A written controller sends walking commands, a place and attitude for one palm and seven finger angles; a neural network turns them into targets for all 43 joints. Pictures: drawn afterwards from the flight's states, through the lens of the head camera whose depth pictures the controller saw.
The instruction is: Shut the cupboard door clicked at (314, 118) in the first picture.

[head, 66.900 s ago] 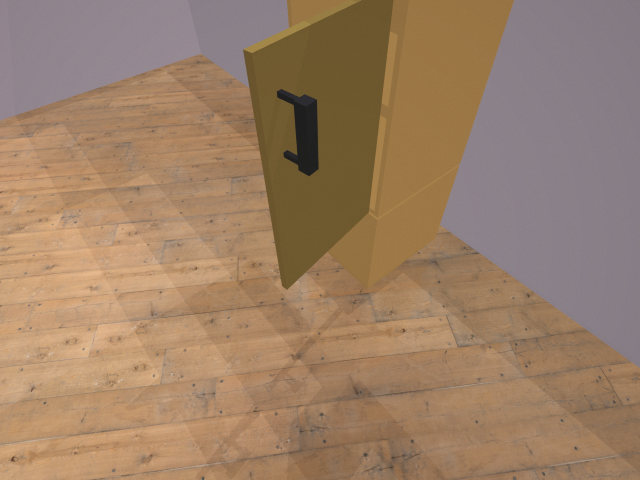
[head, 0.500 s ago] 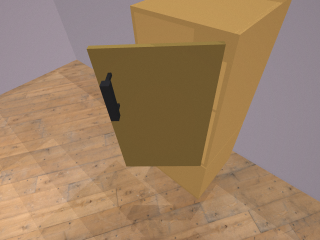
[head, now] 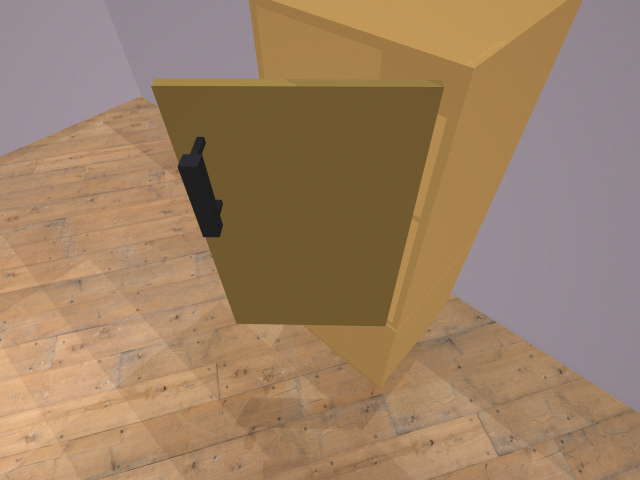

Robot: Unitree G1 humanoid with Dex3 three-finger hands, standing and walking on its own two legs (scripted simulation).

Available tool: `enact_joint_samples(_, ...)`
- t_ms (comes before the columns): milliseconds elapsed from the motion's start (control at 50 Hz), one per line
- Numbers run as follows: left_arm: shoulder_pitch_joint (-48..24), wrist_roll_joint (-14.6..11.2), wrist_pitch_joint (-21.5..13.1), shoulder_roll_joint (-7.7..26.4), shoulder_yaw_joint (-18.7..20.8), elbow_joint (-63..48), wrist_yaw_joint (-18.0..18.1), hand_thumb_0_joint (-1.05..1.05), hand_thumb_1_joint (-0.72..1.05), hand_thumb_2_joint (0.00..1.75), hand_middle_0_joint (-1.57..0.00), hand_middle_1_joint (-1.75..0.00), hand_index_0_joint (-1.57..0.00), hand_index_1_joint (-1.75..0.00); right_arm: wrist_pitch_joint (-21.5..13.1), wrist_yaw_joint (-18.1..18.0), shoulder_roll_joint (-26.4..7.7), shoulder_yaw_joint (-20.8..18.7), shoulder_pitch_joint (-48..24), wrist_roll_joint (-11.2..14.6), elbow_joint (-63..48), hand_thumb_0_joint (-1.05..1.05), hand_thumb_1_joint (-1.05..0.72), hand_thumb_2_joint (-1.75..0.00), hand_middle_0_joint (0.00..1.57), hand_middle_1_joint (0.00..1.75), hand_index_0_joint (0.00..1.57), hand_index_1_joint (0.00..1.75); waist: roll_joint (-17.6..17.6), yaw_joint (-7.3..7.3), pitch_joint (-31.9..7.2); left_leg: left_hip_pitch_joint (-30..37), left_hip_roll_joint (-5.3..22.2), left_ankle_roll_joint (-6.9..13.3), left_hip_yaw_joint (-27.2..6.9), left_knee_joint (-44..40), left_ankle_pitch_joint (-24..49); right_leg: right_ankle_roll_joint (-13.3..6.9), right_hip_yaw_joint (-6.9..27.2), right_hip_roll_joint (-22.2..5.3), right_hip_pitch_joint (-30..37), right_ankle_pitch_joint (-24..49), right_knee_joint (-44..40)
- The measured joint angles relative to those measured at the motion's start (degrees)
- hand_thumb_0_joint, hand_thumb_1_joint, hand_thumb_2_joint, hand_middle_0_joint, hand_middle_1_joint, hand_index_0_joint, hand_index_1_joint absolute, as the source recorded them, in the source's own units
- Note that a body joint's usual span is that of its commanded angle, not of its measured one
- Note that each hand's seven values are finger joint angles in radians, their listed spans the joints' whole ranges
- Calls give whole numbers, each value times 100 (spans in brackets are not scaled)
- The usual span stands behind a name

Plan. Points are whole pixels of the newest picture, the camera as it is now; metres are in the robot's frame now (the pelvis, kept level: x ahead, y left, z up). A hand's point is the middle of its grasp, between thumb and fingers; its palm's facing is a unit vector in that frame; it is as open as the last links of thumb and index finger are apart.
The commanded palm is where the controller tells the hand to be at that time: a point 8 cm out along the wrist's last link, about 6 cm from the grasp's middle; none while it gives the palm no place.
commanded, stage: look again from close up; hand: left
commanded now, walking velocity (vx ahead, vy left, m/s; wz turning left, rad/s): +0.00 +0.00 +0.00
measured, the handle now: (206, 188) +0.47 +0.19 +0.11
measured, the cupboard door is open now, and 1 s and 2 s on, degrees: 41 41 41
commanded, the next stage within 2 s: raise the hand and make a fist in 0.34 s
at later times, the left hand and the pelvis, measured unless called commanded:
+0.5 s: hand out of the picture +0.08 +0.19 -0.15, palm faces +0.14 -0.97 -0.21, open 7.4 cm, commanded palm +0.11 +0.23 -0.07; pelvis +0.02 +0.00 +0.00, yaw +0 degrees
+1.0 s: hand (154, 478) +0.13 +0.19 -0.01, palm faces +0.06 -1.00 -0.04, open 5.5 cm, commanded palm +0.12 +0.24 +0.00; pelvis -0.05 +0.01 -0.09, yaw +5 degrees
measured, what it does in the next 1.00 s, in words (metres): lowers itself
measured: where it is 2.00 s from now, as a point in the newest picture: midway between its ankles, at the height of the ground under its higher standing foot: outside the picture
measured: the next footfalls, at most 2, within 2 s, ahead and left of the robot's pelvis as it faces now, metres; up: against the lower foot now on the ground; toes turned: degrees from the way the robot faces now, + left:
none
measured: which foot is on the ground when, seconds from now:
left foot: down 0.00-1.00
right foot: down 0.00-1.00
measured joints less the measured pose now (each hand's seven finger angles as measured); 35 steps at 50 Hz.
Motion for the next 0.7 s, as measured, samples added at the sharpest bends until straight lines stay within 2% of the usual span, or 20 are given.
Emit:
enact_joint_samples(200,-25,12,-19,8,20,61,8,1,91,90,-20,-30,-20,-30,-28,-28,54,-10,-302,2,-27,1,-91,-90,20,30,20,29,-33,60,-37,83,43,-40,-24,-32,-63,-28,-22,45,114,-38,-90)
enact_joint_samples(460,-112,31,-67,75,69,4,60,0,91,90,-20,-30,-20,-30,-22,-36,-59,-39,-467,14,-62,1,-91,-90,20,30,20,29,-15,82,-82,91,82,-46,-39,56,-152,-12,-50,74,220,-71,-185)
enact_joint_samples(480,129,-155,313,60,351,-939,-12,1,91,90,-20,-30,-21,-30,-139,-138,-67,-19,-411,29,-285,1,-91,-89,20,30,20,29,-26,98,31,21,108,-26,-26,268,-213,-3,-43,89,187,-96,-74)
enact_joint_samples(500,465,-359,341,104,392,-2033,35,1,91,90,-20,-30,-21,-30,-401,-284,-87,4,-269,99,-571,1,-91,-89,20,30,20,29,-45,112,42,-69,107,-9,-31,432,-311,2,-39,81,37,-186,191)
enact_joint_samples(540,977,-719,30,147,327,-3831,195,2,91,90,-21,-31,-21,-31,-955,-418,-162,-53,15,201,-1050,1,-91,-89,20,30,20,29,-43,42,-151,-269,2,-22,-106,664,-475,12,-118,-39,-213,-454,633)
enact_joint_samples(600,873,-983,-752,-18,487,-5085,79,2,91,90,-22,-33,-23,-33,-1453,-327,-319,-225,64,179,-1616,1,-91,-89,20,30,20,29,88,-127,-491,-846,-114,20,-305,1166,-587,27,-312,-181,-658,-664,1057)
enact_joint_samples(640,653,-1154,-1531,-125,655,-5335,-308,1,91,90,-24,-35,-25,-35,-1586,-203,-372,-311,-104,139,-1953,1,-90,-89,20,30,20,29,73,-147,-713,-1369,-136,27,-307,1567,-681,40,-312,-227,-1198,-782,1502)
enact_joint_samples(700,507,-1347,-2740,-173,764,-5431,-1210,1,91,90,-28,-39,-28,-39,-1646,-5,-395,-405,-422,81,-2462,1,-90,-90,20,30,20,29,-90,-84,-939,-2244,-123,17,-245,2336,-905,19,-240,-255,-2129,-1025,2345)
